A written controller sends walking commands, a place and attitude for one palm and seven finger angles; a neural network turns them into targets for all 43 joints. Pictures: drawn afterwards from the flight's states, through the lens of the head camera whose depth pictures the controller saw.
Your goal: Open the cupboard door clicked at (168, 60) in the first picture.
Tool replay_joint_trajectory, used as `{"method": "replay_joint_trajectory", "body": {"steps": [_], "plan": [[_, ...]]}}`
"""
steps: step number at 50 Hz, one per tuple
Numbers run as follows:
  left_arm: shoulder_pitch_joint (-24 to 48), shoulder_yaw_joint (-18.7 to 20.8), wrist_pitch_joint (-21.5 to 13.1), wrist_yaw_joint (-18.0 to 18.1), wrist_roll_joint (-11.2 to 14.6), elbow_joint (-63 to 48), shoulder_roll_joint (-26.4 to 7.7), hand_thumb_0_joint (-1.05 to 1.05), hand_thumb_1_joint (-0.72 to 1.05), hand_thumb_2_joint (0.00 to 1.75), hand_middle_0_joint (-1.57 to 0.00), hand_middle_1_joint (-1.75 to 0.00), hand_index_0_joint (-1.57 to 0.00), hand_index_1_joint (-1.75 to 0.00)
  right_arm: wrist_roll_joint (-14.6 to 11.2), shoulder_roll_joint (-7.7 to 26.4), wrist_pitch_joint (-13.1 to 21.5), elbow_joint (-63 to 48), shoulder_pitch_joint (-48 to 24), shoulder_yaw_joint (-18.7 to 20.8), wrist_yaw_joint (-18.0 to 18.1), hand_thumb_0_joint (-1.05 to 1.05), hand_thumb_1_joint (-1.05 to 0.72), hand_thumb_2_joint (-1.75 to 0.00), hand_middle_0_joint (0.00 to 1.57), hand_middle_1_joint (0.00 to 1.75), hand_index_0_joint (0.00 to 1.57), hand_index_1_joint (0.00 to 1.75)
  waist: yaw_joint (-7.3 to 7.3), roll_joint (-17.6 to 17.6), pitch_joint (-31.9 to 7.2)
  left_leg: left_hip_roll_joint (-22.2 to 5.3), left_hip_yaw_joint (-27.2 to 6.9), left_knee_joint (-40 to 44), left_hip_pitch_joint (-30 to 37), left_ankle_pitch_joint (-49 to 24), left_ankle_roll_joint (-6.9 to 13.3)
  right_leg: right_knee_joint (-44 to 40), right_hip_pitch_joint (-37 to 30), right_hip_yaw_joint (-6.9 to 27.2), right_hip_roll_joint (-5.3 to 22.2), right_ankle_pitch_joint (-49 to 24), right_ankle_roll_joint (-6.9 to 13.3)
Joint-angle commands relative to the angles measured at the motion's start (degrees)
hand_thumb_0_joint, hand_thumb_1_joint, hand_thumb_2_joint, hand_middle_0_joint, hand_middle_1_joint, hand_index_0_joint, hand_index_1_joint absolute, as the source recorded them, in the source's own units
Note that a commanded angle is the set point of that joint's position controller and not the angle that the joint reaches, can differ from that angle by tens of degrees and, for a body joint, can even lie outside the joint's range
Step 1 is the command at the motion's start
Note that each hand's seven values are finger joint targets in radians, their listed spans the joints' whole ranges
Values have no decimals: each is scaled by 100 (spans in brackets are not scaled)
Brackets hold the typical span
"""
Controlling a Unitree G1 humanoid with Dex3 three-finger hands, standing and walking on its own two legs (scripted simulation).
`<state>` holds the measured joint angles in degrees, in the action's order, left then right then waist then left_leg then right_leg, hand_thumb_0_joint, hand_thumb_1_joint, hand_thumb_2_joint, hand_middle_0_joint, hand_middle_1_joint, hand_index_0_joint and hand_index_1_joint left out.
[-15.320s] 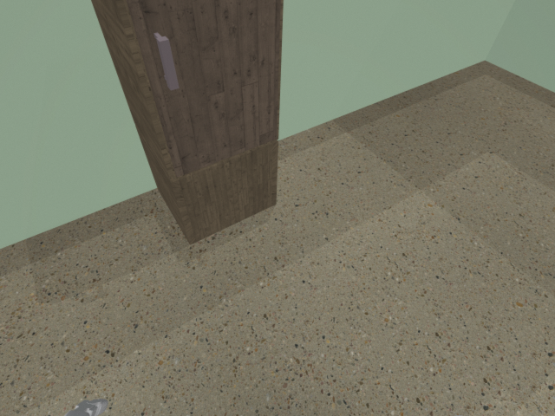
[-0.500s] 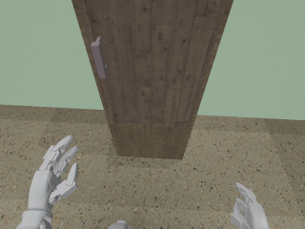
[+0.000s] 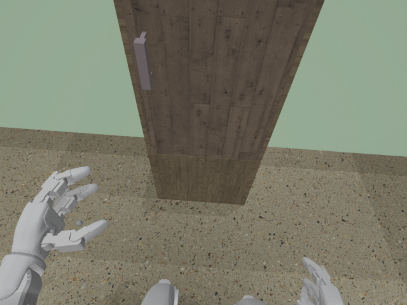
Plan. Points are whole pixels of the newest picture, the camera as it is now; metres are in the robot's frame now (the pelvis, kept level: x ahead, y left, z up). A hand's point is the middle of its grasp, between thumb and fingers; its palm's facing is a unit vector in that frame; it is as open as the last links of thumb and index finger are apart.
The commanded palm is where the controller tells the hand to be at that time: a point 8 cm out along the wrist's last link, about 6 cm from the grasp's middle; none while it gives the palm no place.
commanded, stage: raise the hand with hooked fingers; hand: left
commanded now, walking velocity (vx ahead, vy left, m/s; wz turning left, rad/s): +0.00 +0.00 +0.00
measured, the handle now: (145, 61) +0.63 +0.18 +0.13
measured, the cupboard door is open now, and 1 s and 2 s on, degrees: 0 0 0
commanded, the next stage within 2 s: move the hooked fingers beside the handle in 1.32 s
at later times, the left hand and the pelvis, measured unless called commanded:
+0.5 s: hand (56, 190) +0.27 +0.26 +0.11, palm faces +0.03 -1.00 -0.05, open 13.5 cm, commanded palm +0.25 +0.31 +0.12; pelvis +0.02 +0.00 +0.02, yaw +1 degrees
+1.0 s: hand (57, 155) +0.32 +0.26 +0.15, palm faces +0.01 -1.00 -0.02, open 14.0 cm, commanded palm +0.29 +0.31 +0.15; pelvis +0.02 -0.01 +0.04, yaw +0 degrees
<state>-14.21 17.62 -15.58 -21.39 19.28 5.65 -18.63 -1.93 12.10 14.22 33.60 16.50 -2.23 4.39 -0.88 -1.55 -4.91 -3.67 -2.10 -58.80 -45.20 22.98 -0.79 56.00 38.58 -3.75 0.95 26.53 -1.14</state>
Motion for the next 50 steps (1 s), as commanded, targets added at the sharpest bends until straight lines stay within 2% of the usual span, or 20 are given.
{"method": "replay_joint_trajectory", "body": {"steps": [1, 3, 5, 9, 15, 17, 21, 24, 29, 33, 34, 38, 39, 40, 41, 43, 46, 48, 49, 50], "plan": [[594, 473, -469, 22, 119, -1136, -921, 0, -3, 50, -27, -90, -27, -90, -19, 1001, 397, -946, -481, 405, 68, 0, -90, -90, 20, 30, 20, 30, 116, -273, -1013, 285, -35, 1280, 1283, -119, 168, -1056, -98, -29, -280, -52, 193], [729, 392, -477, 13, 106, -1139, -878, 0, -8, 48, -27, -93, -27, -93, -37, 1024, 421, -928, -412, 407, 79, 0, -90, -90, 20, 30, 20, 30, 67, -239, -1005, 283, -53, 1367, 1390, -66, 171, -1083, -105, -55, -274, -102, 182], [839, 499, -448, -7, 94, -1214, -1041, 0, -13, 46, -27, -96, -27, -96, -42, 1056, 424, -944, -398, 404, 78, 0, -90, -90, 20, 30, 20, 30, 119, -395, -1097, 286, -60, 1436, 1501, -165, 158, -1078, -224, -65, -274, -228, 203], [956, 706, -350, -7, 121, -1159, -1253, 0, -22, 42, -28, -102, -28, -102, -42, 1079, 406, -923, -362, 386, 96, 0, -90, -90, 20, 30, 20, 30, 158, -381, -1047, 285, -67, 1560, 1646, -363, 155, -1165, -430, -94, -299, -447, 220], [1343, 747, -158, -129, 180, -986, -1291, 0, -36, 36, -29, -111, -29, -111, -80, 1080, 341, -897, -381, 358, 132, 0, -90, -90, 20, 30, 20, 30, 113, -464, -932, 288, -22, 1690, 1936, -659, 141, -1371, -621, -106, -312, -789, 212], [1476, 730, -85, -177, 155, -956, -1317, 0, -41, 34, -29, -114, -29, -114, -89, 1071, 331, -899, -383, 343, 141, 0, -90, -90, 20, 30, 20, 30, 108, -641, -978, 289, -13, 1739, 2074, -705, 136, -1428, -656, -100, -307, -846, 214], [1751, 795, 49, -285, 150, -826, -1448, 0, -50, 30, -30, -120, -30, -120, -91, 1084, 306, -904, -388, 321, 158, 0, -90, -90, 20, 30, 20, 30, 116, -573, -1035, 295, -9, 1819, 2267, -936, 142, -1539, -837, -99, -314, -1099, 216], [2064, 903, 185, -378, 208, -505, -1578, 0, -50, 30, -30, -120, -30, -120, -98, 1104, 248, -890, -414, 286, 198, 0, -90, -90, 20, 30, 20, 30, 104, -426, -794, 320, 21, 1891, 2216, -793, 153, -1691, -887, -75, -341, -1002, 211], [2542, 1035, 269, -543, 234, -270, -1782, 0, -50, 30, -30, -120, -30, -120, -102, 1101, 200, -888, -472, 248, 241, 0, -90, -90, 20, 30, 20, 30, 151, -502, -907, 350, 67, 1965, 2393, -978, 162, -1831, -1151, -11, -316, -1197, 230], [2798, 1056, 329, -665, 252, -24, -1845, 0, -50, 30, -30, -120, -30, -120, -130, 1102, 175, -849, -466, 257, 280, 0, -90, -90, 20, 30, 20, 30, 98, -327, -920, 344, 107, 2013, 2498, -1048, 181, -1957, -1208, 27, -283, -1326, 189], [2919, 1118, 326, -703, 267, -22, -1946, 0, -50, 30, -30, -120, -30, -120, -121, 1110, 179, -854, -466, 250, 282, 0, -90, -90, 20, 30, 20, 30, 146, -439, -947, 357, 119, 2008, 2537, -1120, 180, -1967, -1293, 48, -303, -1380, 213], [3115, 1237, 373, -731, 245, 139, -2121, 0, -50, 30, -30, -120, -30, -120, -140, 1111, 169, -826, -428, 259, 302, 0, -90, -90, 20, 30, 20, 30, 142, -406, -1022, 354, 133, 2105, 2688, -1225, 189, -2058, -1376, 61, -264, -1526, 191], [3186, 1349, 399, -754, 285, 233, -2260, 0, -50, 30, -30, -120, -30, -120, -120, 1125, 163, -833, -428, 237, 300, 0, -90, -90, 20, 30, 20, 30, 195, -351, -959, 368, 133, 2108, 2610, -1258, 193, -2090, -1467, 90, -285, -1563, 209], [3230, 1324, 423, -782, 288, 324, -2232, 0, -50, 30, -30, -120, -30, -120, -140, 1126, 156, -814, -431, 250, 304, 0, -90, -90, 20, 30, 20, 30, 151, -291, -963, 365, 159, 2115, 2641, -1289, 201, -2121, -1477, 108, -259, -1634, 189], [3272, 1379, 434, -801, 292, 388, -2286, 0, -50, 30, -30, -120, -30, -120, -141, 1136, 152, -804, -396, 264, 307, 0, -90, -90, 20, 30, 20, 30, 165, -238, -1043, 367, 166, 2127, 2661, -1328, 201, -2125, -1531, 114, -246, -1697, 176], [3108, 1191, 498, -858, 306, 654, -2031, 0, -50, 30, -30, -120, -30, -120, -154, 1134, 132, -811, -386, 267, 288, 0, -90, -90, 20, 30, 20, 30, 157, -175, -862, 374, 201, 2145, 2592, -1300, 198, -2163, -1466, 115, -232, -1715, 161], [3030, 1162, 528, -914, 310, 772, -2022, 0, -50, 30, -30, -120, -30, -120, -159, 1155, 106, -847, -359, 293, 252, 0, -90, -90, 20, 30, 20, 30, 188, -67, -893, 389, 242, 2124, 2536, -1336, 208, -2168, -1515, 167, -218, -1786, 151], [3104, 1210, 451, -866, 276, 555, -2097, 0, -50, 30, -30, -120, -30, -120, -154, 1149, 100, -883, -366, 312, 227, 0, -90, -90, 20, 30, 20, 30, 204, -226, -1013, 387, 248, 2135, 2630, -1382, 209, -2140, -1521, 163, -216, -1807, 154], [3144, 1331, 399, -833, 312, 464, -2207, 0, -50, 30, -30, -120, -30, -120, -129, 1145, 104, -904, -364, 306, 220, 0, -90, -90, 20, 30, 20, 30, 238, -115, -1025, 391, 248, 2113, 2614, -1481, 222, -2126, -1608, 186, -239, -1902, 166], [3207, 1345, 355, -801, 290, 389, -2245, 0, -50, 30, -30, -120, -30, -120, -136, 1143, 106, -902, -383, 301, 212, 0, -90, -90, 20, 30, 20, 30, 240, -319, -1071, 388, 258, 2128, 2641, -1440, 210, -2124, -1597, 198, -222, -1863, 168]]}}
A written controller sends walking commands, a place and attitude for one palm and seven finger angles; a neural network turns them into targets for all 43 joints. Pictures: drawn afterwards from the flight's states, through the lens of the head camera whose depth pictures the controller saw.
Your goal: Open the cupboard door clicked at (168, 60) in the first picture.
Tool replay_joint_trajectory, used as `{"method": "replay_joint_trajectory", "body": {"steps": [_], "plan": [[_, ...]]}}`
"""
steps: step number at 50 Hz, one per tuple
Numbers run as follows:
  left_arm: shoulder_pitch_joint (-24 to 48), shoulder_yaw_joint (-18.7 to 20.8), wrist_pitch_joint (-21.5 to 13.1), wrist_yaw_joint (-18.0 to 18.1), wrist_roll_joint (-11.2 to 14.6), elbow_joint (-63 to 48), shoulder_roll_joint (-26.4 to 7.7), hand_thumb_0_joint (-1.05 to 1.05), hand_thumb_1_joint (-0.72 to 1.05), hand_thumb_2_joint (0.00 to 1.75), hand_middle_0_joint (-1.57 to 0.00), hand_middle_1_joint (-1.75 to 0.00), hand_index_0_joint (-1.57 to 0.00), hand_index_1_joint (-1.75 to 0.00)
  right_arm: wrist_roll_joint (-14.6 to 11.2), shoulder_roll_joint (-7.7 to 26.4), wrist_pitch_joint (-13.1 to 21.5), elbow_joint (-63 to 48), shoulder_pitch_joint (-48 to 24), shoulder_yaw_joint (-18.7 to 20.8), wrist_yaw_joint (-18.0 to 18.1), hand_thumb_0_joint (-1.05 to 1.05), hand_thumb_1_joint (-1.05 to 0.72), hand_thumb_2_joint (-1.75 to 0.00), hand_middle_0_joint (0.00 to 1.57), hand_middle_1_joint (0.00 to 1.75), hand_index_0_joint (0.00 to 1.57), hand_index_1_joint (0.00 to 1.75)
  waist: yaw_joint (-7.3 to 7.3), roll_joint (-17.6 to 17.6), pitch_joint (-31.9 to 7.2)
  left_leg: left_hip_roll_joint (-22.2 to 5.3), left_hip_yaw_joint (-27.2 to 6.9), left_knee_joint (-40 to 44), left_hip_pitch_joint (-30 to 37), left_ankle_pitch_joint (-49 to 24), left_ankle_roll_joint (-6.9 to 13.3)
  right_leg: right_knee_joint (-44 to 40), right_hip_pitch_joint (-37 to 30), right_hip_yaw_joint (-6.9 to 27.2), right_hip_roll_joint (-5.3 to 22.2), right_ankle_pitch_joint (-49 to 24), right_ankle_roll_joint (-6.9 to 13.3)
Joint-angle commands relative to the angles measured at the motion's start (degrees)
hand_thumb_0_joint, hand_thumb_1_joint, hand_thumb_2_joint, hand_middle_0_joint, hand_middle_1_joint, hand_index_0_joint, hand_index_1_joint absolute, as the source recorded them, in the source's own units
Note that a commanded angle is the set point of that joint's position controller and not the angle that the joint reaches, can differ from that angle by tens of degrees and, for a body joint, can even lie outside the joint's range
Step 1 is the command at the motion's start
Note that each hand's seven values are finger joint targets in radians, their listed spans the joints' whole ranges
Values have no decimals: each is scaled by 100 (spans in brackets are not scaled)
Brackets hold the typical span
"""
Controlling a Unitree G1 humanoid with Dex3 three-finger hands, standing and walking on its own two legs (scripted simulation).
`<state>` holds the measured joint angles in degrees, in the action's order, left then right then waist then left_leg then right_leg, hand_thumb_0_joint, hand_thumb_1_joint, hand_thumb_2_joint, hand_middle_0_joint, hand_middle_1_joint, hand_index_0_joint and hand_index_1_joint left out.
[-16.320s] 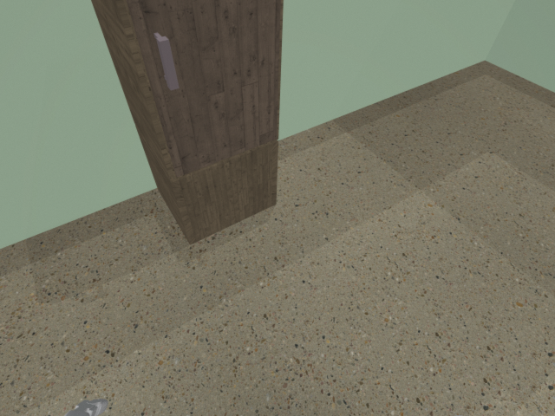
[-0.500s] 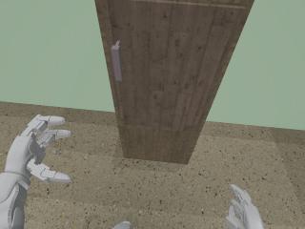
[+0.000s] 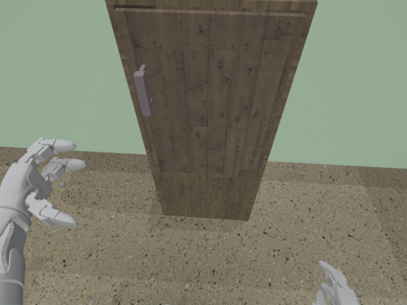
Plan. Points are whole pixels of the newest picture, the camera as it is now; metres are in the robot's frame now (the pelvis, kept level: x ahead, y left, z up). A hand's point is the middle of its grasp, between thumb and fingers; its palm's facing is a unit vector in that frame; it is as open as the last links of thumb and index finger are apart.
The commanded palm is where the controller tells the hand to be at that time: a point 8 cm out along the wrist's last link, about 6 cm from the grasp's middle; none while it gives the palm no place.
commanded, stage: raise the hand with hooked fingers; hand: left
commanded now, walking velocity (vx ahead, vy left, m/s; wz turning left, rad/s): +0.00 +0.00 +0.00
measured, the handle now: (145, 90) +0.61 +0.20 +0.09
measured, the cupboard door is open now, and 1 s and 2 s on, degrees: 0 0 0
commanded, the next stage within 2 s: move the hooked fingers beside the handle in 0.32 s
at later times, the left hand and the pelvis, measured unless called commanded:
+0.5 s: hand (58, 187) +0.29 +0.28 +0.11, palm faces +0.03 -1.00 -0.01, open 14.0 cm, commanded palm +0.27 +0.32 +0.11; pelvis -0.01 +0.00 +0.00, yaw +0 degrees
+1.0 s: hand (86, 147) +0.39 +0.27 +0.10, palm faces +0.00 -1.00 +0.01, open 14.0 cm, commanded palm +0.37 +0.32 +0.10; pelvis -0.01 +0.01 -0.01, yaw -1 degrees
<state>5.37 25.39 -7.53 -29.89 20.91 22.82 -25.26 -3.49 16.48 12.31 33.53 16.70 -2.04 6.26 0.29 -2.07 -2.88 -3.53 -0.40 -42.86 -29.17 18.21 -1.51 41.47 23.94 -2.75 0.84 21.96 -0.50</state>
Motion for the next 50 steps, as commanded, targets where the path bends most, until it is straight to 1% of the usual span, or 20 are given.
{"method": "replay_joint_trajectory", "body": {"steps": [1, 2, 5, 8, 9, 11, 15, 21, 24, 26, 29, 32, 35, 38, 40, 41, 45, 47, 49, 50], "plan": [[1246, 606, -495, 80, 121, -1347, -1568, 0, -50, 30, -30, -120, -30, -120, 28, 686, 295, -891, -376, 285, 24, 0, -90, -90, 20, 30, 20, 30, 111, -286, -1318, 371, 83, 552, 1086, -990, 277, -643, -154, 67, -220, -1436, 110], [1184, 614, -532, 109, 120, -1323, -1536, 0, -50, 30, -30, -120, -30, -120, 25, 685, 290, -881, -354, 298, 30, 0, -90, -90, 20, 30, 20, 30, 101, -145, -1310, 362, 81, 554, 1108, -1004, 285, -651, -132, 53, -227, -1460, 98], [1342, 697, -588, 122, 123, -1379, -1652, 0, -50, 30, -30, -120, -30, -120, 44, 693, 287, -863, -375, 286, 44, 0, -90, -90, 20, 30, 20, 30, 100, -203, -1314, 371, 105, 539, 1063, -1010, 291, -655, -192, 117, -210, -1526, 90], [1328, 522, -566, 94, 86, -1239, -1468, 0, -50, 30, -30, -120, -30, -120, 20, 675, 269, -833, -379, 281, 59, 0, -90, -90, 20, 30, 20, 30, 62, -344, -1182, 360, 106, 580, 1088, -896, 278, -680, -69, 75, -213, -1399, 94], [1362, 524, -571, 69, 130, -1281, -1473, 0, -50, 30, -30, -120, -30, -120, 34, 676, 279, -849, -391, 280, 70, 0, -90, -90, 20, 30, 20, 30, 72, -168, -1207, 363, 98, 554, 1076, -932, 295, -682, -145, 112, -224, -1435, 93], [1346, 493, -539, 44, 103, -1221, -1462, 0, -50, 30, -30, -120, -30, -120, 21, 680, 275, -834, -392, 274, 79, 0, -90, -90, 20, 30, 20, 30, 72, -280, -1239, 364, 91, 583, 1090, -888, 283, -685, -113, 98, -206, -1391, 93], [1362, 521, -521, 6, 159, -1172, -1485, 0, -50, 30, -30, -120, -30, -120, 22, 681, 275, -848, -426, 256, 81, 0, -90, -90, 20, 30, 20, 30, 68, -125, -1196, 356, 73, 591, 1072, -826, 288, -710, -94, 95, -218, -1316, 93], [1451, 473, -520, -2, 124, -1186, -1452, 0, -50, 30, -30, -120, -30, -120, 20, 680, 271, -867, -456, 252, 81, 0, -90, -90, 20, 30, 20, 30, 72, -276, -1208, 351, 49, 614, 1125, -790, 277, -683, -15, 57, -225, -1248, 111], [2356, 270, -535, 22, 94, -949, -1410, 0, -50, 30, -30, -120, -30, -120, 19, 707, 245, -750, -396, 222, 136, 0, -90, -90, 20, 30, 20, 30, -135, -105, -966, 346, 9, 586, 992, -506, 273, -728, 225, 59, -253, -926, 100], [2687, 250, -515, 27, -1, -484, -1496, 0, -50, 30, -30, -120, -30, -120, 13, 736, 219, -687, -365, 215, 173, 0, -90, -90, 20, 30, 20, 30, -177, -168, -907, 345, -20, 599, 921, -248, 261, -752, 381, 77, -229, -612, 104], [3249, 160, -609, 29, -101, -287, -1610, 0, -50, 30, -30, -120, -30, -120, 26, 758, 195, -619, -306, 220, 201, 0, -90, -90, 20, 30, 20, 30, -183, -208, -1179, 343, -48, 538, 965, -241, 276, -718, 372, 123, -224, -523, 128], [3771, -71, -642, 69, -241, 57, -1504, 0, -50, 30, -30, -120, -30, -120, 36, 750, 151, -553, -261, 210, 189, 0, -90, -90, 20, 30, 20, 30, -229, -506, -1341, 333, -111, 529, 1069, -230, 250, -619, 515, 57, -214, -543, 161], [3700, 130, -650, 132, -296, 469, -1723, 0, -50, 30, -30, -120, -30, -120, 57, 797, 73, -557, -142, 235, 133, 0, -90, -90, 20, 30, 20, 30, -143, -271, -1583, 319, -128, 468, 995, -458, 251, -513, 396, 34, -232, -766, 174], [3649, 251, -646, 189, -349, 681, -1820, 0, -50, 30, -30, -120, -30, -120, 70, 807, -20, -587, -54, 255, 49, 0, -90, -90, 20, 30, 20, 30, -72, -416, -1683, 317, -83, 427, 956, -678, 237, -408, 350, 7, -231, -1041, 184], [3566, 469, -656, 228, -366, 924, -2058, 0, -50, 30, -30, -120, -30, -120, 75, 837, -108, -627, 9, 262, 5, 0, -90, -90, 20, 30, 20, 30, -32, -189, -1630, 307, -61, 404, 723, -735, 245, -372, 254, 24, -252, -1132, 173], [3833, 281, -669, 228, -396, 915, -1906, 0, -50, 30, -30, -120, -30, -120, 73, 834, -146, -634, 25, 268, -3, 0, -90, -90, 20, 30, 20, 30, -127, -171, -1608, 305, -39, 395, 700, -666, 254, -358, 350, 19, -250, -1093, 151], [4365, 275, -791, 279, -467, 1091, -2013, 0, -50, 30, -30, -120, -30, -120, 71, 871, -266, -589, 214, 311, -19, 0, -90, -90, 20, 30, 20, 30, -245, -266, -1645, 283, -41, 319, 713, -695, 265, -323, 513, 36, -286, -1110, 155], [4692, 194, -905, 299, -526, 1013, -1973, 0, -50, 30, -30, -120, -30, -120, 91, 867, -305, -533, 308, 342, -31, 0, -90, -90, 20, 30, 20, 30, -298, -531, -1859, 276, -65, 279, 920, -735, 252, -290, 642, 25, -289, -1090, 161], [4794, 190, -977, 308, -517, 1185, -1994, 0, -50, 30, -30, -120, -30, -120, 96, 894, -355, -477, 404, 349, -15, 0, -90, -90, 20, 30, 20, 30, -317, -221, -1912, 264, -93, 240, 836, -834, 274, -252, 568, 16, -312, -1163, 174], [4831, 191, -987, 301, -550, 1242, -1995, 0, -50, 30, -30, -120, -30, -120, 99, 892, -376, -470, 426, 359, -26, 0, -90, -90, 20, 30, 20, 30, -313, -443, -2022, 266, -67, 214, 908, -881, 265, -236, 624, 39, -301, -1236, 165]]}}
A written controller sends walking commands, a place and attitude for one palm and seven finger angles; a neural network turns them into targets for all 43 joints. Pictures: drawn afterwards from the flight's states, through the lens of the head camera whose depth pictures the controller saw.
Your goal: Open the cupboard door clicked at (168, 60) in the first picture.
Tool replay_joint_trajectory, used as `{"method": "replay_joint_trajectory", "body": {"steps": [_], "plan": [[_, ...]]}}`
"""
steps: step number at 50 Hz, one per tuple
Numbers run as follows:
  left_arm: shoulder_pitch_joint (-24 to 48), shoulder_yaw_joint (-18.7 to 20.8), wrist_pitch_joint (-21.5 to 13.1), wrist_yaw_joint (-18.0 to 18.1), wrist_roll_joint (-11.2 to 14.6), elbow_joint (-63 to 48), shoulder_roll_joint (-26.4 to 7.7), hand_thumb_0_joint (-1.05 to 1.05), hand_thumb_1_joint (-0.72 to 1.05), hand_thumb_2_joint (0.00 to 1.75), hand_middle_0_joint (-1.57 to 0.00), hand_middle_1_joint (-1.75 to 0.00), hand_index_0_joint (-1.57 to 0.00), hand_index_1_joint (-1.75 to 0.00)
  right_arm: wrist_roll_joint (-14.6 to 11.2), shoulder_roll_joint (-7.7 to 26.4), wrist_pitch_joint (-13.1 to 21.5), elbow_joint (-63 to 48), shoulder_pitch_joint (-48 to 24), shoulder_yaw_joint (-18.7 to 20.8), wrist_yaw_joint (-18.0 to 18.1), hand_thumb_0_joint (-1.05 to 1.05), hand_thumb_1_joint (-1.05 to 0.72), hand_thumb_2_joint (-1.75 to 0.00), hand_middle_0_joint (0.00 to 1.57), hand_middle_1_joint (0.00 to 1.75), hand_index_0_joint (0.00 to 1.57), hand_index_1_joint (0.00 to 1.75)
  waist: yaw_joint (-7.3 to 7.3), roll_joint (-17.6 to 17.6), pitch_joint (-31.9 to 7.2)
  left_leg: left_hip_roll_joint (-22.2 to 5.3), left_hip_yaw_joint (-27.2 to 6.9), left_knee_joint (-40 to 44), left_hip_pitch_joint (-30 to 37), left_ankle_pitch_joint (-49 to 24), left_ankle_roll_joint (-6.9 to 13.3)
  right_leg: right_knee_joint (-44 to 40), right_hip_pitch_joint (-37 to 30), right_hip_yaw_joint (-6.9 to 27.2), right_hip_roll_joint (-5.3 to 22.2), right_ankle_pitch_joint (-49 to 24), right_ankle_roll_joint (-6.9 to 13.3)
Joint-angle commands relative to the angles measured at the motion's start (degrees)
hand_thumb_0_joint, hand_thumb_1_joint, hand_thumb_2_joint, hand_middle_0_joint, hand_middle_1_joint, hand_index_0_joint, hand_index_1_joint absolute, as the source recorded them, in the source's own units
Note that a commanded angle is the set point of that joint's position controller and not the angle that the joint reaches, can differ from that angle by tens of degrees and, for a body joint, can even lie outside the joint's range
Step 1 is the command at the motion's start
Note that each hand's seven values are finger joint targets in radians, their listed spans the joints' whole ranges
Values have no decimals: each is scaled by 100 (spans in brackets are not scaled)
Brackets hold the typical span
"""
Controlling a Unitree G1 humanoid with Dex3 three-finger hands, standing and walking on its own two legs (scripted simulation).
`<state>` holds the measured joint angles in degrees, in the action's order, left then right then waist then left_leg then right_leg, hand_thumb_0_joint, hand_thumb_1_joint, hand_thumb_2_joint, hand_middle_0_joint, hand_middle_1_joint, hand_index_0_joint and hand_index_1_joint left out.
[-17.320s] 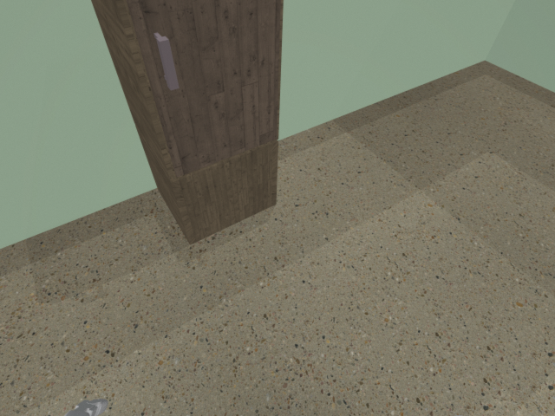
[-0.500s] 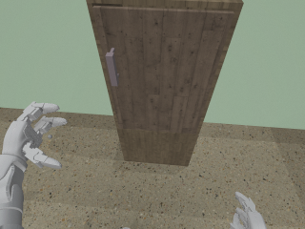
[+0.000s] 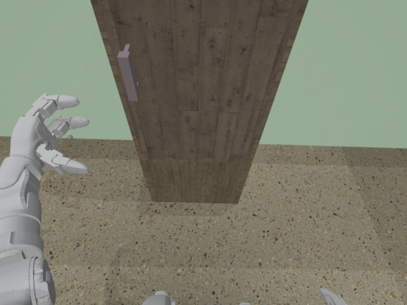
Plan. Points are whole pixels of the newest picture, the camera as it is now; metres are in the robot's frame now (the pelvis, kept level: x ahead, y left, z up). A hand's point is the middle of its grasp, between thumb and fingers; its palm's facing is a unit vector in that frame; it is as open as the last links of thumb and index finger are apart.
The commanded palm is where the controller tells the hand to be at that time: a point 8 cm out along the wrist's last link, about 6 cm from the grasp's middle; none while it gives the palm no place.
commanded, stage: move the hooked fingers beside the handle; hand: left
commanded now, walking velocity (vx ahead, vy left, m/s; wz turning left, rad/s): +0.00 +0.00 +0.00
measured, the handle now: (131, 73) +0.61 +0.19 +0.10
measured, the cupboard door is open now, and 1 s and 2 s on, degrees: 0 0 0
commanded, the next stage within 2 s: none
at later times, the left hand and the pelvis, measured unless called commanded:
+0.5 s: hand (88, 106) +0.48 +0.25 +0.11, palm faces +0.00 -1.00 +0.01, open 14.0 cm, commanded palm +0.47 +0.31 +0.10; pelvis +0.00 +0.00 -0.01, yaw -1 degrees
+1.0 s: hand (99, 80) +0.56 +0.25 +0.11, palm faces +0.01 -1.00 +0.01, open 14.0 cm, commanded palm +0.56 +0.30 +0.10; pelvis +0.01 +0.01 -0.02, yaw -3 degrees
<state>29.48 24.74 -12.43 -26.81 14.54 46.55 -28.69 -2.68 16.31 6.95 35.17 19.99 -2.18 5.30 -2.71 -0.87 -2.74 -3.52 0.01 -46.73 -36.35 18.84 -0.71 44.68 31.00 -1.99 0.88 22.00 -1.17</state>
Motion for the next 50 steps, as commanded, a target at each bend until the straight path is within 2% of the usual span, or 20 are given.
{"method": "replay_joint_trajectory", "body": {"steps": [1, 4, 7, 8, 10, 15, 16, 19, 21, 24, 28, 30, 32, 33, 36, 39, 42, 44, 48, 50], "plan": [[2530, 189, -479, -4, 64, -950, -1612, 0, -50, 30, -30, -120, -30, -120, 16, 909, 120, -581, 136, 371, 71, 0, -90, -90, 20, 30, 20, 30, -82, -492, -1945, 256, -113, 582, 1595, -893, 193, -559, 25, -49, -307, -1206, 221], [3001, 203, -495, 31, -30, -493, -1786, 0, -50, 30, -30, -120, -30, -120, 29, 942, 23, -469, 241, 361, 80, 0, -90, -90, 20, 30, 20, 30, -151, -415, -1754, 253, -119, 543, 1346, -759, 216, -543, 155, -41, -314, -1067, 222], [3224, 380, -584, 57, -148, -162, -2102, 0, -50, 30, -30, -120, -30, -120, 48, 973, -64, -424, 356, 383, 63, 0, -90, -90, 20, 30, 20, 30, -147, -499, -2058, 242, -115, 450, 1344, -850, 209, -469, 156, -12, -301, -1149, 214], [3363, 260, -610, 43, -180, -89, -2005, 0, -50, 30, -30, -120, -30, -120, 56, 960, -90, -427, 377, 367, 46, 0, -90, -90, 20, 30, 20, 30, -185, -636, -2065, 249, -108, 422, 1341, -871, 199, -437, 221, -14, -301, -1173, 215], [3583, 411, -694, 46, -206, 107, -2243, 0, -50, 30, -30, -120, -30, -120, 62, 985, -150, -383, 455, 383, 38, 0, -90, -90, 20, 30, 20, 30, -226, -439, -2163, 230, -106, 336, 1245, -976, 222, -384, 177, 8, -322, -1319, 199], [3755, 313, -720, -11, -297, 471, -2224, 0, -50, 30, -30, -120, -30, -120, 79, 987, -311, -381, 584, 383, -17, 0, -90, -90, 20, 30, 20, 30, -291, -650, -2245, 219, -70, 208, 1176, -1126, 216, -282, 343, 0, -336, -1468, 193], [3820, 411, -706, 2, -321, 598, -2366, 0, -50, 30, -30, -120, -30, -120, 80, 1017, -347, -367, 634, 400, -16, 0, -90, -90, 20, 30, 20, 30, -315, -430, -2196, 204, -90, 188, 1090, -1051, 233, -292, 367, 8, -345, -1411, 179], [4083, 496, -715, 20, -353, 648, -2562, 0, -50, 30, -30, -120, -30, -120, 95, 1042, -418, -354, 727, 400, -2, 0, -90, -90, 20, 30, 20, 30, -355, -468, -2321, 205, -75, 118, 1013, -1091, 257, -242, 346, 31, -358, -1452, 182], [4234, 350, -724, 27, -431, 703, -2457, 0, -50, 30, -30, -120, -30, -120, 94, 1021, -466, -344, 757, 399, -10, 0, -90, -90, 20, 30, 20, 30, -421, -709, -2386, 187, -98, 79, 1138, -1160, 230, -214, 563, 13, -350, -1434, 174], [4527, 527, -739, 90, -467, 893, -2747, 0, -50, 30, -30, -120, -30, -120, 120, 1065, -530, -267, 894, 400, 3, 0, -90, -90, 20, 30, 20, 30, -502, -410, -2417, 172, -121, -11, 982, -1171, 270, -202, 522, 44, -377, -1469, 160], [4980, 361, -720, 132, -668, 937, -2811, 0, -50, 30, -30, -120, -30, -120, 132, 1061, -597, -213, 1004, 384, -15, 0, -90, -90, 20, 30, 20, 30, -608, -944, -2532, 150, -162, -64, 1124, -1231, 238, -162, 836, 24, -362, -1371, 157], [4919, 552, -743, 171, -684, 1050, -3030, 0, -50, 30, -30, -120, -30, -120, 153, 1082, -644, -209, 1098, 388, -15, 0, -90, -90, 20, 30, 20, 30, -578, -849, -2816, 129, -186, -126, 1202, -1464, 233, -109, 762, 13, -383, -1521, 161], [5167, 293, -676, 162, -712, 1193, -2761, 0, -50, 30, -30, -120, -30, -120, 162, 1054, -668, -171, 1126, 366, -37, 0, -90, -90, 20, 30, 20, 30, -721, -918, -2629, 122, -176, -160, 1142, -1385, 238, -138, 928, 6, -386, -1468, 139], [5132, 464, -643, 179, -751, 1302, -3026, 0, -50, 30, -30, -120, -30, -120, 166, 1090, -692, -173, 1169, 363, -32, 0, -90, -90, 20, 30, 20, 30, -678, -871, -2614, 116, -185, -165, 1035, -1350, 240, -140, 894, 8, -383, -1435, 145], [5439, 375, -559, 234, -859, 1555, -3087, 0, -50, 30, -30, -120, -30, -120, 172, 1103, -735, -153, 1259, 327, -27, 0, -90, -90, 20, 30, 20, 30, -828, -826, -2486, 100, -218, -197, 910, -1272, 257, -147, 1084, 0, -395, -1322, 127], [5631, 502, -568, 294, -923, 1573, -3328, 0, -50, 30, -30, -120, -30, -120, 211, 1124, -765, -179, 1374, 301, -22, 0, -90, -90, 20, 30, 20, 30, -871, -840, -2708, 96, -205, -279, 884, -1428, 280, -93, 1025, 17, -414, -1442, 130], [5900, 449, -573, 290, -1038, 1571, -3424, 0, -50, 30, -30, -120, -30, -120, 234, 1117, -805, -161, 1474, 292, -55, 0, -90, -90, 20, 30, 20, 30, -905, -1268, -2928, 65, -237, -357, 1093, -1596, 237, -63, 1199, -5, -419, -1451, 128], [5813, 581, -573, 287, -1043, 1662, -3586, 0, -50, 30, -30, -120, -30, -120, 255, 1133, -848, -162, 1574, 275, -53, 0, -90, -90, 20, 30, 20, 30, -887, -1125, -2997, 54, -270, -394, 1098, -1838, 244, -15, 1141, -35, -449, -1613, 150], [6137, 304, -378, 289, -1180, 1990, -3500, 0, -50, 30, -30, -120, -30, -120, 251, 1148, -914, -167, 1628, 226, -50, 0, -90, -90, 20, 30, 20, 30, -1113, -1199, -2646, 26, -252, -421, 843, -1548, 261, -84, 1454, -43, -438, -1364, 106], [6319, 577, -439, 332, -1202, 1838, -3884, 0, -50, 30, -30, -120, -30, -120, 303, 1183, -929, -156, 1738, 209, -43, 0, -90, -90, 20, 30, 20, 30, -1063, -1346, -2989, 6, -298, -481, 1020, -1827, 253, -31, 1374, -52, -447, -1503, 122]]}}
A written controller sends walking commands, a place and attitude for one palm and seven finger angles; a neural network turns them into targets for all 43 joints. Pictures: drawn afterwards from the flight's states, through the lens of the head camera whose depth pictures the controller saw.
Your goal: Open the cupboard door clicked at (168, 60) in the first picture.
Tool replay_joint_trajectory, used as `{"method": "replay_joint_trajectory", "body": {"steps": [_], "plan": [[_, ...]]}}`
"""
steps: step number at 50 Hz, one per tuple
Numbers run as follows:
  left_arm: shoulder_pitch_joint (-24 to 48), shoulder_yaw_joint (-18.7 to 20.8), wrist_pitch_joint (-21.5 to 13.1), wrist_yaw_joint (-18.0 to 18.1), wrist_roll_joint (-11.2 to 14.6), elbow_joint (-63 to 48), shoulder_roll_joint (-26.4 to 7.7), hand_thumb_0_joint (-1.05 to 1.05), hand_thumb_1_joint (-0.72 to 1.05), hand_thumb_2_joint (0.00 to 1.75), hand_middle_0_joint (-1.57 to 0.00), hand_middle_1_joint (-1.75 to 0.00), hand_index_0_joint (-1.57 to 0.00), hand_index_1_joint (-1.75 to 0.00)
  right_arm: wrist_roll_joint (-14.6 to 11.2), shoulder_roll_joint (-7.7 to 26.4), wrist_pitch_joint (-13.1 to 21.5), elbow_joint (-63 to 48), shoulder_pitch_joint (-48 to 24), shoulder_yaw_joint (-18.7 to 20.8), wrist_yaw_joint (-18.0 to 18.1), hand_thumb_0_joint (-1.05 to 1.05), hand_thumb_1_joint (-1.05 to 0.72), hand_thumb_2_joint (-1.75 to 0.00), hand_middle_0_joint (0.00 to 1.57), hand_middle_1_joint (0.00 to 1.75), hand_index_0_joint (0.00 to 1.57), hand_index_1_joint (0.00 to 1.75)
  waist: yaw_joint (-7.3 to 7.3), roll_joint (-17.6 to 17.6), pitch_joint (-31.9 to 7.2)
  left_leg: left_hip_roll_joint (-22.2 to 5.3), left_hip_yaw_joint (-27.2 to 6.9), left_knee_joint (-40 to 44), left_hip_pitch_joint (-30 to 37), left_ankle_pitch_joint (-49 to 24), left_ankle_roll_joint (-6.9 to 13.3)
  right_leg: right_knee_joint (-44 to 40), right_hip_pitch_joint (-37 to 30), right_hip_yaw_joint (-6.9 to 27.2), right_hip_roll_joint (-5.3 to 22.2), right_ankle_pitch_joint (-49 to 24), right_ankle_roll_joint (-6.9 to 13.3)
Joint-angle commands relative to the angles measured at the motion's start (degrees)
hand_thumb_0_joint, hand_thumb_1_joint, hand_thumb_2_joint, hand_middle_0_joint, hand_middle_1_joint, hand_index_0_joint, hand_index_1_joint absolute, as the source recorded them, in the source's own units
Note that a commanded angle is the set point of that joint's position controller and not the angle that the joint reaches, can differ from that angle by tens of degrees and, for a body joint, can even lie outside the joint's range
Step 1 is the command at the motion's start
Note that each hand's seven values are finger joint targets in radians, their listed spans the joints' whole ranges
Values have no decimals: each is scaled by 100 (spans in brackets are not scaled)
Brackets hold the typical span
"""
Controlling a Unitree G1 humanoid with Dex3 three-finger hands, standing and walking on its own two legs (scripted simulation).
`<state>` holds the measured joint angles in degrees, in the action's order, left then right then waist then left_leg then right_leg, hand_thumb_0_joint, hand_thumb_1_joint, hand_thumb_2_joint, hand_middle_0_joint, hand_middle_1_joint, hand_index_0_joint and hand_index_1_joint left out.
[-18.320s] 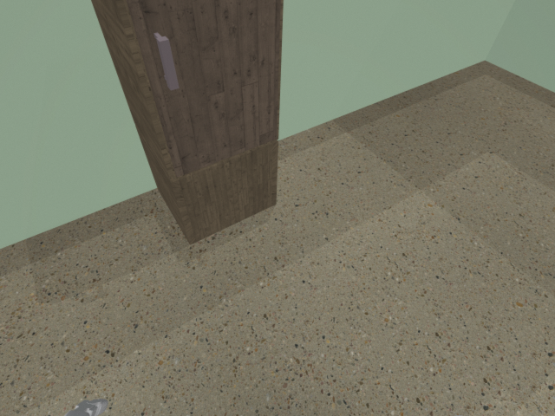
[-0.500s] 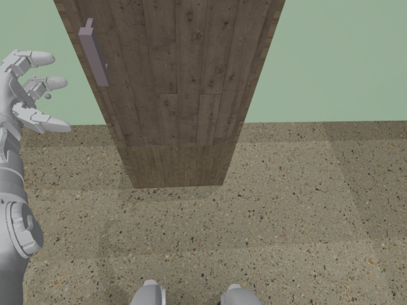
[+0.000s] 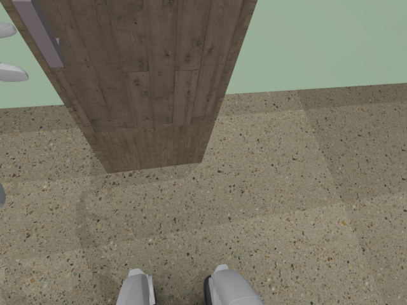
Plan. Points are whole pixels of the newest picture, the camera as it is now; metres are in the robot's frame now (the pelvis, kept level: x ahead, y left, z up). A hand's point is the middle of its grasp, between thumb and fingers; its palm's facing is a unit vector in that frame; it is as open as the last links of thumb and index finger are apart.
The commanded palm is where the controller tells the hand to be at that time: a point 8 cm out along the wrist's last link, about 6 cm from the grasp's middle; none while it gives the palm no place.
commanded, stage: move the hooked fingers beside the handle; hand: left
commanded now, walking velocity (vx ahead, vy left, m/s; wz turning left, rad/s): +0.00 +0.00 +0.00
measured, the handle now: (43, 25) +0.59 +0.21 +0.12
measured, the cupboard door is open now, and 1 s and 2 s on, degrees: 0 0 1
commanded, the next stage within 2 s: slide the fingers in behind the handle in 1.22 s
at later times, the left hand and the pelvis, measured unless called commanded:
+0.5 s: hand out of the picture +0.55 +0.28 +0.12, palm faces +0.05 -1.00 +0.02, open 14.0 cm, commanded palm +0.53 +0.30 +0.12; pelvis +0.02 +0.01 +0.00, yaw +0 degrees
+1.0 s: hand out of the picture +0.54 +0.27 +0.13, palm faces +0.06 -1.00 +0.00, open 14.0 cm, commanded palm +0.53 +0.30 +0.11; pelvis +0.00 +0.00 +0.00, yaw +0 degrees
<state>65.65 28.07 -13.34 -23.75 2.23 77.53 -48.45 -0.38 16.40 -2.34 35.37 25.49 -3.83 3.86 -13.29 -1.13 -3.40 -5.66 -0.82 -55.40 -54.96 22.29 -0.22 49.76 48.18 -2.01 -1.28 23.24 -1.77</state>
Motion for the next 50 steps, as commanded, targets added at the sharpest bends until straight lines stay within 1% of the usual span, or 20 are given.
{"method": "replay_joint_trajectory", "body": {"steps": [1, 3, 5, 8, 13, 15, 17, 18, 20, 22, 25, 28, 30, 35, 39, 41, 44, 46, 49, 50], "plan": [[2678, 227, -342, 31, -2, -1202, -1903, 0, -50, 30, -30, -120, -30, -120, 84, 1167, -21, -176, 1231, 375, 98, 0, -90, -90, 20, 30, 20, 30, -28, -1296, -2995, 214, -230, 357, 2942, -2311, 199, -515, -328, -64, -241, -1713, 188], [2519, 144, -294, 14, -13, -1098, -1726, 0, -50, 30, -30, -120, -30, -120, 96, 1140, -47, -189, 1258, 373, 61, 0, -90, -90, 20, 30, 20, 30, -31, -1338, -2928, 216, -209, 342, 2919, -2332, 191, -513, -256, -90, -258, -1714, 183], [2459, 306, -315, 0, 4, -1197, -1906, 0, -50, 30, -30, -120, -30, -120, 110, 1168, -82, -198, 1315, 385, 52, 0, -90, -90, 20, 30, 20, 30, 13, -1293, -3052, 196, -240, 334, 3019, -2519, 184, -484, -303, -112, -271, -1822, 186], [2292, 193, -257, -26, -13, -1376, -1662, 0, -50, 30, -30, -120, -30, -120, 130, 1132, -149, -215, 1363, 423, -5, 0, -90, -90, 20, 30, 20, 30, 70, -1541, -3146, 191, -237, 335, 3247, -2782, 144, -466, -227, -156, -292, -1933, 201], [2049, 332, -191, -30, 38, -1492, -1688, 0, -50, 30, -30, -120, -30, -120, 125, 1134, -226, -241, 1386, 452, -68, 0, -90, -90, 20, 30, 20, 30, 121, -1312, -3084, 211, -212, 349, 3151, -2827, 168, -498, -392, -169, -330, -2081, 196], [2189, 381, -293, -5, 75, -1769, -1728, 0, -50, 30, -30, -120, -30, -120, 134, 1133, -236, -224, 1380, 467, -81, 0, -90, -90, 20, 30, 20, 30, 128, -1540, -3168, 188, -258, 360, 3411, -2986, 135, -494, -297, -188, -340, -2062, 215], [2186, 328, -386, 23, 112, -2019, -1557, 0, -50, 30, -30, -120, -30, -120, 145, 1117, -238, -208, 1359, 503, -98, 0, -90, -90, 20, 30, 20, 30, 129, -1650, -3267, 170, -300, 351, 3677, -3157, 104, -499, -211, -202, -351, -2055, 231], [2209, 117, -392, 19, 147, -1999, -1240, 0, -50, 30, -30, -120, -30, -120, 136, 1083, -227, -186, 1308, 503, -116, 0, -90, -90, 20, 30, 20, 30, 76, -1761, -3138, 171, -300, 357, 3754, -3140, 87, -531, -98, -212, -351, -1994, 238], [2196, 167, -433, 46, 203, -2110, -1185, 0, -50, 30, -30, -120, -30, -120, 138, 1097, -228, -147, 1317, 532, -129, 0, -90, -90, 20, 30, 20, 30, 94, -1770, -3222, 142, -374, 370, 3992, -3319, 61, -545, -9, -238, -361, -1935, 248], [2070, 13, -355, 71, 236, -1904, -897, 0, -50, 30, -30, -120, -30, -120, 133, 1065, -221, -139, 1262, 523, -149, 0, -90, -90, 20, 30, 20, 30, 90, -1665, -2966, 164, -345, 405, 3835, -3125, 73, -582, -21, -251, -356, -1884, 244], [1998, 68, -327, 156, 212, -1993, -942, 0, -50, 30, -30, -120, -30, -120, 137, 1076, -224, -149, 1251, 534, -155, 0, -90, -90, 20, 30, 20, 30, 139, -1613, -3058, 166, -353, 412, 3874, -3303, 73, -560, -103, -241, -334, -1991, 246], [1723, 51, -303, 237, 199, -1838, -849, 0, -50, 30, -30, -120, -30, -120, 123, 1045, -229, -239, 1148, 516, -193, 0, -90, -90, 20, 30, 20, 30, 189, -1366, -2823, 219, -271, 432, 3525, -3021, 105, -560, -310, -230, -332, -2055, 241], [1865, 129, -350, 297, 188, -1712, -1033, 0, -50, 30, -30, -120, -30, -120, 96, 1066, -242, -267, 1107, 487, -166, 0, -90, -90, 20, 30, 20, 30, 127, -1078, -2656, 240, -246, 458, 3244, -2775, 147, -555, -427, -186, -329, -2058, 223], [2049, 239, -601, 308, 176, -1953, -1243, 0, -50, 30, -30, -120, -30, -120, 80, 1074, -205, -280, 1011, 504, -136, 0, -90, -90, 20, 30, 20, 30, 150, -1234, -2932, 259, -214, 415, 3308, -2624, 146, -524, -529, -110, -300, -2056, 224], [2074, -38, -494, 186, 202, -1432, -1030, 0, -50, 30, -30, -120, -30, -120, 19, 1064, -169, -282, 936, 431, -85, 0, -90, -90, 20, 30, 20, 30, 13, -931, -2491, 297, -146, 445, 2781, -2013, 211, -585, -529, -78, -281, -1788, 195], [2208, 26, -439, 171, 163, -1272, -1278, 0, -50, 30, -30, -120, -30, -120, -5, 1104, -154, -286, 919, 408, -37, 0, -90, -90, 20, 30, 20, 30, -21, -948, -2401, 292, -147, 432, 2605, -1736, 225, -613, -416, -47, -263, -1553, 181], [2567, -122, -494, 155, 149, -1410, -1207, 0, -50, 30, -30, -120, -30, -120, 16, 1093, -91, -257, 967, 395, 3, 0, -90, -90, 20, 30, 20, 30, -118, -1117, -2563, 278, -180, 378, 2699, -1731, 227, -568, -280, -36, -256, -1462, 187], [2615, -37, -528, 125, 156, -1381, -1355, 0, -50, 30, -30, -120, -30, -120, 30, 1104, -63, -214, 1006, 385, 11, 0, -90, -90, 20, 30, 20, 30, -82, -1269, -2762, 259, -205, 323, 2788, -1821, 204, -538, -239, -48, -257, -1447, 191], [2629, 74, -456, 84, 147, -1132, -1575, 0, -50, 30, -30, -120, -30, -120, 24, 1120, -37, -203, 1071, 336, 44, 0, -90, -90, 20, 30, 20, 30, -111, -1062, -2753, 273, -159, 254, 2454, -1699, 260, -524, -384, -2, -262, -1463, 172], [2710, 24, -447, 70, 106, -1221, -1634, 0, -50, 30, -30, -120, -30, -120, 25, 1118, -37, -201, 1069, 333, 54, 0, -90, -90, 20, 30, 20, 30, -109, -1257, -2859, 257, -151, 232, 2485, -1755, 246, -500, -352, 7, -241, -1503, 160]]}}
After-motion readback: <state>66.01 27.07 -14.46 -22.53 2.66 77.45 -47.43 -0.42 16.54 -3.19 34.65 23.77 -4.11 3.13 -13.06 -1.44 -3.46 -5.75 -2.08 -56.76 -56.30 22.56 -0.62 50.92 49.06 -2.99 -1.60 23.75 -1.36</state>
